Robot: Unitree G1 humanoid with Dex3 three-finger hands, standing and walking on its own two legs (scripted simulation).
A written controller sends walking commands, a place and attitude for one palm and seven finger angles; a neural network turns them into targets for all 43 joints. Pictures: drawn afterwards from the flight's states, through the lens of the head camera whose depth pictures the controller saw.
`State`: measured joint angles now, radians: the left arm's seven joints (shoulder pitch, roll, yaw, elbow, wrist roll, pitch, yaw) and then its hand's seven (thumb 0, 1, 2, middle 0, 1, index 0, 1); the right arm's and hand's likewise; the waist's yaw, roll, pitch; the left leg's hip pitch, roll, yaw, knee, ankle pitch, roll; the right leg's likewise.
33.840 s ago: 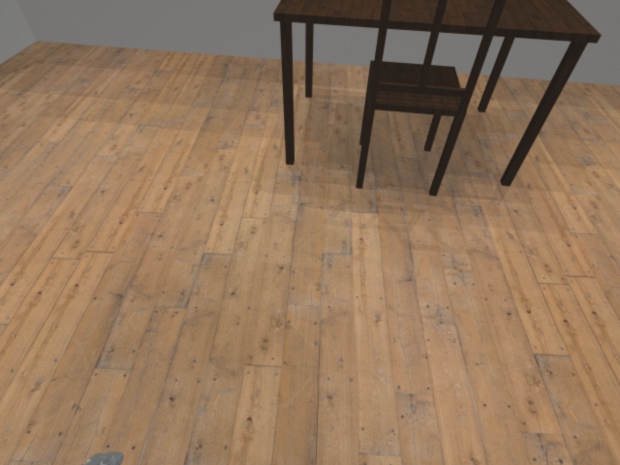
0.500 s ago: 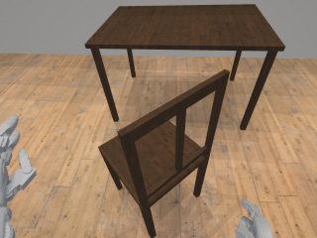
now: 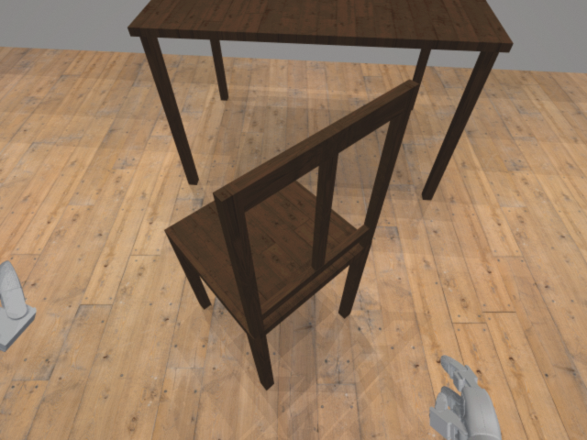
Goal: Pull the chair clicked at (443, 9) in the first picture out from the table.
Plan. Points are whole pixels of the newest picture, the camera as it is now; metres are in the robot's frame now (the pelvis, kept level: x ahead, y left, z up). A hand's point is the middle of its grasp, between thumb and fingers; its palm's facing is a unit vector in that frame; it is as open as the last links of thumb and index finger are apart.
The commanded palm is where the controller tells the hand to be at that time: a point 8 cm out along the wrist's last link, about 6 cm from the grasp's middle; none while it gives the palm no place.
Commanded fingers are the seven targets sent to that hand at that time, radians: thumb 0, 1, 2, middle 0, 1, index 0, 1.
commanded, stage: step back with the hand held close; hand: left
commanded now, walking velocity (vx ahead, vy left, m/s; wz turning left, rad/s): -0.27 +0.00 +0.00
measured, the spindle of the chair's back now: (322, 220) +0.50 -0.01 -0.05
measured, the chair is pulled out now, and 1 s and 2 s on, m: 0.67 0.67 0.67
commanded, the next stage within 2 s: stop stepping back and stand still in 2.00 s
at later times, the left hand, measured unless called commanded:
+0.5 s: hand (12, 335) +0.18 +0.27 +0.17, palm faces +0.45 -0.73 -0.51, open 7.4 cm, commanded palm +0.10 +0.30 +0.18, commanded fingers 0.00 0.90 0.90 -0.20 -0.30 -0.20 -0.30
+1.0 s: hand (8, 345) +0.17 +0.26 +0.17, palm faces +0.45 -0.71 -0.54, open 7.4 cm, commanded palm +0.10 +0.30 +0.18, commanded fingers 0.00 0.90 0.90 -0.20 -0.30 -0.20 -0.30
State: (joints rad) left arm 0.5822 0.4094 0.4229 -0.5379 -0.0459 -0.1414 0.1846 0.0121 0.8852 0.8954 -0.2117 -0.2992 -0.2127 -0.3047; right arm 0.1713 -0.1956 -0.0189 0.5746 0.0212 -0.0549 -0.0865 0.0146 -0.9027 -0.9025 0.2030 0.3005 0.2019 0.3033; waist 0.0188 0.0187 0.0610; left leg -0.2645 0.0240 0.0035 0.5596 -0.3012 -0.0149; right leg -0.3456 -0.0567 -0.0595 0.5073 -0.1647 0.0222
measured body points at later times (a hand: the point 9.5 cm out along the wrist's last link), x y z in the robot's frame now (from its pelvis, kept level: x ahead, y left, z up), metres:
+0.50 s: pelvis -0.03 +0.00 -0.01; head +0.02 +0.01 +0.44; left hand +0.15 +0.30 +0.19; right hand +0.14 -0.24 -0.09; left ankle +0.00 +0.13 -0.73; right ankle +0.06 -0.14 -0.73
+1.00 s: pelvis -0.04 -0.01 -0.01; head +0.00 +0.01 +0.44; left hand +0.14 +0.30 +0.20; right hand +0.14 -0.25 -0.09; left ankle +0.00 +0.13 -0.73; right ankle +0.06 -0.14 -0.73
